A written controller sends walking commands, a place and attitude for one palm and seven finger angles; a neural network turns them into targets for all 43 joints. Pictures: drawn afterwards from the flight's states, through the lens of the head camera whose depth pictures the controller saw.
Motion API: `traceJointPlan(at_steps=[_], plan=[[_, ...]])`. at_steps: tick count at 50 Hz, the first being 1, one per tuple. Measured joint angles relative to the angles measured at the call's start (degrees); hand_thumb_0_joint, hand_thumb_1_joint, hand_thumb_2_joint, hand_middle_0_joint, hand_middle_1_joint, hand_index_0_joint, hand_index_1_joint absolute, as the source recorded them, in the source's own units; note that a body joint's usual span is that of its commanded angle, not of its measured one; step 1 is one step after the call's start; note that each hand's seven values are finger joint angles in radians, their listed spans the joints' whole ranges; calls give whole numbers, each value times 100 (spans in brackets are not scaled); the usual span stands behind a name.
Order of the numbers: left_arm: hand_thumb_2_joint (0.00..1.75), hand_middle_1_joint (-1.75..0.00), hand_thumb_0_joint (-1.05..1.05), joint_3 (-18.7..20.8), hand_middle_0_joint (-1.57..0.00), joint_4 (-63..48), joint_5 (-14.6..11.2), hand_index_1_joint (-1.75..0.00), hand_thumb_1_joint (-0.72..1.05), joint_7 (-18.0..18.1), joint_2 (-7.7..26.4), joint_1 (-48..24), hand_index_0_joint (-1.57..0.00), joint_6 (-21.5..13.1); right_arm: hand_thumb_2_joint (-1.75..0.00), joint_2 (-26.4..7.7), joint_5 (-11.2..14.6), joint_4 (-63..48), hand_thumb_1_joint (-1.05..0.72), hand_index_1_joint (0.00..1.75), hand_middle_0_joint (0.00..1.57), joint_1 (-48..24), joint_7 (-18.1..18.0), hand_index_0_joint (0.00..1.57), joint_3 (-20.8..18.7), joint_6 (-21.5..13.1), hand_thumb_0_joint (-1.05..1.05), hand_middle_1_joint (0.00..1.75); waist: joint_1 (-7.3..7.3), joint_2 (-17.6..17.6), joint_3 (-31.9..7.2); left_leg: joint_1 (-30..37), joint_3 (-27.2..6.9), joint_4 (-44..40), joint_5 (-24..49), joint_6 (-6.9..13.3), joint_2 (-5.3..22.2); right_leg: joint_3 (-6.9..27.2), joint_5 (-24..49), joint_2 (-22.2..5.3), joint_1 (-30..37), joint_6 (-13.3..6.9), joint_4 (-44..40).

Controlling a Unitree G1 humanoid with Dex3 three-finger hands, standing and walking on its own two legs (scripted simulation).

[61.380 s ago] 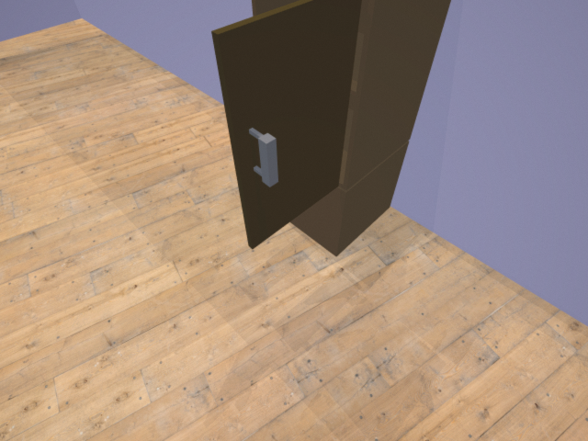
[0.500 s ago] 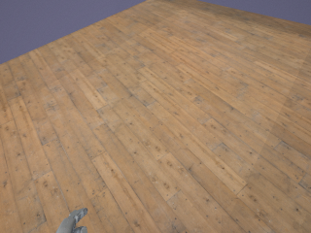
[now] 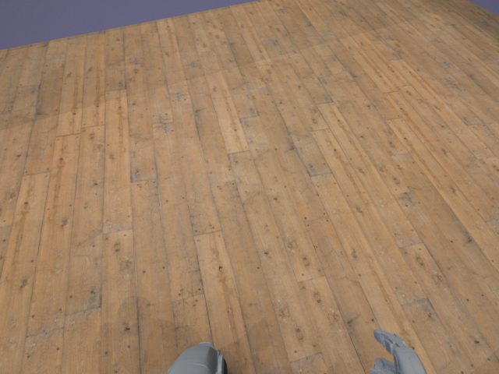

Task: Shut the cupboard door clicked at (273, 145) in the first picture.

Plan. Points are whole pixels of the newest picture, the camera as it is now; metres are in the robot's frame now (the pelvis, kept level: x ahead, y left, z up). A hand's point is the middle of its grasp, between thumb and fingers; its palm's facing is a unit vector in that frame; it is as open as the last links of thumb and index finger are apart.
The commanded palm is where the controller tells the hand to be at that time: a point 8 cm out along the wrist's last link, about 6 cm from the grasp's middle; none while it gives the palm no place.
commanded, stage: turn to face it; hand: left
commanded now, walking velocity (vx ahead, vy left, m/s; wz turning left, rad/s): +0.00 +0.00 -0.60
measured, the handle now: out of the picture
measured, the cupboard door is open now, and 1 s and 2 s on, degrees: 24 24 24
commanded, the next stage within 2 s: none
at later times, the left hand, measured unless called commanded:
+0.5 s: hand (163, 356) +0.15 +0.16 -0.14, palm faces -0.14 -0.97 -0.21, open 7.4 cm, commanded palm none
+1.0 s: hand (208, 258) +0.33 +0.11 -0.12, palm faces -0.52 -0.81 -0.28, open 7.4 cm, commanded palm none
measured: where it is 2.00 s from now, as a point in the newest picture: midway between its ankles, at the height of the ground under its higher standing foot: outside the picture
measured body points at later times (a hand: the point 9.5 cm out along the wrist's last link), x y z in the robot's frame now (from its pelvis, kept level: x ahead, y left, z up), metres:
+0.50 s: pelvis +0.08 -0.01 +0.02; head +0.12 -0.02 +0.47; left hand +0.16 +0.21 -0.13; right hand +0.10 -0.27 -0.13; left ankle +0.08 +0.10 -0.66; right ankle +0.06 -0.12 -0.71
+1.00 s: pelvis +0.09 +0.00 +0.01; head +0.12 -0.03 +0.46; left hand +0.36 +0.15 -0.10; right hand -0.01 -0.24 -0.13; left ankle +0.14 +0.12 -0.71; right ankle +0.03 -0.10 -0.72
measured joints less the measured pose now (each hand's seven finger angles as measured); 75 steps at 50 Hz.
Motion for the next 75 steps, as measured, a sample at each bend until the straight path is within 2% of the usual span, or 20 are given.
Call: traceJointPlan(at_steps=[2,4,11,16,17,20,24,29,32,35,39,47,50,53,56,62,67,69,71,75], plan=[[90,-30,1,12,-20,-17,2,-30,92,71,53,-180,-20,79,-90,46,14,5,-91,30,19,-34,-111,19,74,-4,0,30,74,-29,-26,130,23,-32,-278,-33,-21,457,73,187,-575,-48,802],[90,-30,1,-1,-20,-50,20,-30,92,80,53,-364,-19,98,-90,132,4,77,-91,30,20,-42,-209,19,128,-2,0,30,98,-33,-69,365,58,-330,-216,-102,-52,677,465,266,-906,-79,798],[90,-30,0,-86,-20,-173,46,-30,92,5,-210,-630,-19,168,-90,494,3,460,-91,30,20,141,-242,20,251,154,0,30,79,172,-346,1036,284,-977,-183,-137,64,820,1138,524,-820,-161,-1005],[90,-30,0,-37,-20,-305,66,-30,91,-81,-334,-557,-19,184,-90,566,41,558,-91,30,20,347,-230,20,116,285,-1,30,33,233,-418,1066,639,-529,-630,-291,264,748,1730,704,-284,-253,-2096],[90,-30,0,-25,-20,-312,81,-30,91,-79,-348,-544,-19,158,-90,533,55,562,-91,30,20,381,-224,20,76,306,-1,30,37,243,-439,987,715,-340,-764,-333,324,817,1445,751,-251,-329,-2191],[90,-30,0,-40,-20,-295,88,-30,91,-46,-449,-633,-20,90,-90,335,76,591,-91,30,20,431,-263,20,-45,404,-1,30,4,390,-350,502,142,846,-1666,-546,171,909,1455,898,-323,-435,-2196],[90,-30,0,15,-20,-323,66,-30,91,25,-395,-669,-20,100,-90,184,101,613,-91,30,20,505,-310,20,-101,422,0,30,-13,257,-258,135,-312,1752,-1637,-723,-24,1145,1726,973,-132,-429,-2655],[90,-30,0,95,-21,-322,67,-30,91,8,-140,-713,-20,187,-90,122,124,485,-91,30,20,563,-341,19,-115,373,0,30,-43,-4,-280,434,-486,534,-1307,-794,-34,1504,1809,1012,-72,-328,-2830],[90,-30,0,141,-21,-345,15,-30,91,-18,12,-738,-20,285,-90,68,110,353,-91,30,20,633,-355,19,-78,235,0,30,-93,-26,-356,896,-530,-761,-504,-685,47,1707,1624,1135,-265,-224,-2466],[90,-30,0,189,-20,-338,13,-30,91,-66,214,-924,-20,405,-90,141,19,292,-91,30,20,681,-371,19,-1,159,0,30,-132,-130,-299,939,-292,-606,-576,-457,102,1569,511,1132,-775,-206,-988],[90,-30,0,227,-20,-472,14,-30,91,-160,356,-1182,-19,443,-90,196,-34,273,-91,30,20,829,-371,20,76,169,0,30,-160,8,-228,1241,-82,-932,-500,-442,338,1060,436,1017,-1129,-109,127],[90,-30,0,144,-20,-775,15,-30,91,-232,333,-1557,-19,406,-90,145,-27,362,-90,30,20,1009,-275,20,25,218,0,30,-301,311,-161,1429,454,-894,-617,-595,719,703,892,837,-539,-181,-1344],[90,-30,0,74,-20,-907,27,-30,91,-246,339,-1562,-19,287,-90,83,21,363,-90,30,20,1139,-230,20,-28,265,0,30,-334,294,-239,1233,639,-335,-914,-716,795,693,1680,784,20,-350,-2528],[90,-30,0,-5,-20,-886,19,-30,91,-150,139,-1597,-19,160,-90,-108,59,422,-90,30,20,985,-275,20,-92,451,0,30,-354,544,-131,572,-32,1254,-1842,-818,653,788,1406,945,-141,-432,-2275],[90,-30,0,-52,-20,-880,11,-30,91,-77,15,-1487,-20,182,-90,-136,74,412,-91,30,20,831,-305,20,-104,504,0,30,-342,480,-80,53,-333,2257,-1628,-904,407,982,1610,981,-91,-421,-2492],[90,-30,0,-87,-21,-758,51,-30,91,-96,-49,-1236,-20,264,-90,-24,78,198,-91,30,20,694,-251,19,-84,440,0,30,-269,186,-163,30,-449,1438,-1224,-946,230,1353,1843,1035,-86,-386,-2803],[90,-30,0,-21,-21,-672,36,-30,91,-117,3,-1052,-20,328,-90,68,116,78,-91,30,20,631,-279,20,-27,302,0,30,-158,-5,-266,725,-483,-320,-814,-848,67,1692,1764,1169,-334,-236,-2550],[90,-30,0,31,-21,-633,-4,-30,91,-123,87,-1029,-20,394,-90,139,75,50,-91,30,20,634,-306,20,22,206,0,30,-145,-136,-280,797,-371,-535,-643,-573,57,1746,1206,1188,-614,-255,-1972],[90,-30,0,81,-21,-559,20,-30,91,-147,164,-1046,-20,453,-90,212,22,36,-91,30,20,660,-328,20,91,159,0,30,-128,-181,-234,872,-218,-520,-664,-421,140,1571,573,1207,-978,-202,-820],[90,-30,1,166,-20,-530,19,-30,91,-225,252,-1083,-20,480,-90,291,-17,58,-91,30,20,789,-356,20,148,155,0,30,-109,-82,-182,1192,0,-920,-521,-398,357,1120,585,1042,-1320,-66,490]])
